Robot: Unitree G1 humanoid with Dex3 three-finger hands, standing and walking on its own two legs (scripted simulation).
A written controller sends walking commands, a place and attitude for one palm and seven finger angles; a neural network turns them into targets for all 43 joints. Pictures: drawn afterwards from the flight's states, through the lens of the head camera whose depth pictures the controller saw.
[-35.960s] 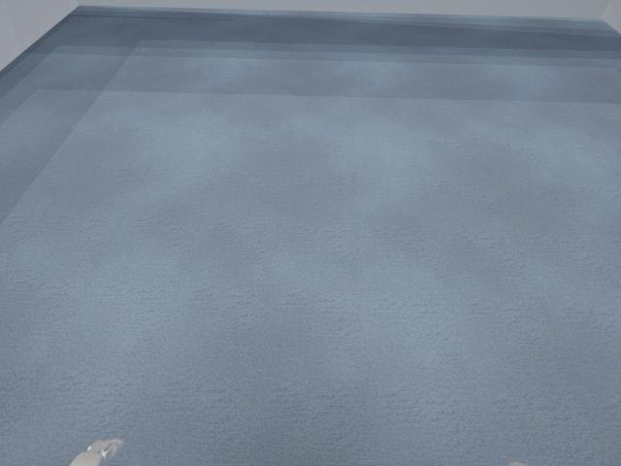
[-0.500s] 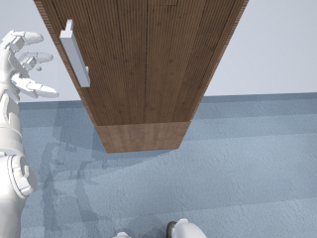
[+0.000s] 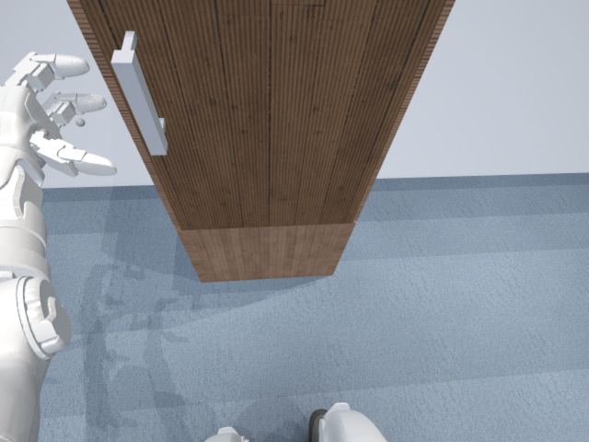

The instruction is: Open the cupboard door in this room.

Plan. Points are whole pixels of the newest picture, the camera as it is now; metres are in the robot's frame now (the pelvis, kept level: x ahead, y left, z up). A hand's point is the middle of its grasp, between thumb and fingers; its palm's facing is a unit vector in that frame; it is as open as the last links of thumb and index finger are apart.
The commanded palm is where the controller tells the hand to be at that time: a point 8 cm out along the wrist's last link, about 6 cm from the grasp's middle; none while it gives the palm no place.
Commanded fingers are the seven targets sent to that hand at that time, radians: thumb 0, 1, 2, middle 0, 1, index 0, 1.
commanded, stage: slide the fingers in behind the handle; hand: left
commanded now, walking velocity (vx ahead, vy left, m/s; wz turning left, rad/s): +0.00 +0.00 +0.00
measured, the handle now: (145, 98) +0.55 +0.17 +0.11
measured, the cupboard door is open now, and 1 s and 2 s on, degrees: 0 0 0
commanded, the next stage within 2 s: close the thumb around the handle in 1.58 s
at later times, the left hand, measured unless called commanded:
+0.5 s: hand (101, 125) +0.49 +0.22 +0.11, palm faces -0.01 -1.00 -0.01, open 14.0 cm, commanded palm +0.47 +0.26 +0.11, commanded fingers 0.00 -0.50 0.30 -0.30 -1.20 -0.30 -1.20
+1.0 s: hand (125, 126) +0.50 +0.19 +0.11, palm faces -0.01 -1.00 +0.01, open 14.0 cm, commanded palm +0.47 +0.23 +0.11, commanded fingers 0.00 -0.50 0.30 -0.30 -1.20 -0.30 -1.20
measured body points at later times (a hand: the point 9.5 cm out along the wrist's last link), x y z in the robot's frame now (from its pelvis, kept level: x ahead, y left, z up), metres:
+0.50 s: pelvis +0.00 +0.00 +0.00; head +0.10 +0.01 +0.44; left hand +0.49 +0.27 +0.12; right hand +0.01 -0.27 -0.11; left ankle -0.04 +0.09 -0.70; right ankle +0.04 -0.13 -0.70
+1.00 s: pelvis +0.00 +0.00 +0.00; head +0.10 +0.02 +0.44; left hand +0.49 +0.24 +0.11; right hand +0.02 -0.26 -0.11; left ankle -0.04 +0.09 -0.70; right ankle +0.04 -0.13 -0.70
